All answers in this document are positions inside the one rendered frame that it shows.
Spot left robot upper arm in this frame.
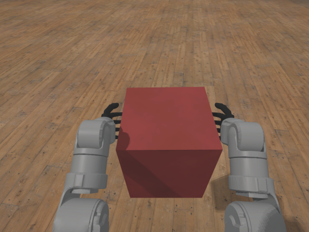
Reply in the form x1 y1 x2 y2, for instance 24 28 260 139
53 198 109 232

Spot robot right forearm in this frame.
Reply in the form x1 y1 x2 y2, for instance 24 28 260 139
220 118 287 231

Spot robot left forearm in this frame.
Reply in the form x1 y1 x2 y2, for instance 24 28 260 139
52 117 115 232

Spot carton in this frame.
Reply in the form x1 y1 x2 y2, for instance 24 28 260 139
116 87 223 198

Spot robot right hand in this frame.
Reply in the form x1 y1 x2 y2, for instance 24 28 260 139
212 103 234 140

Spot right robot upper arm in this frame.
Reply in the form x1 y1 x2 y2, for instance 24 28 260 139
225 201 286 232

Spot robot left hand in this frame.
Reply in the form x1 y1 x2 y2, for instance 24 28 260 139
101 103 123 139

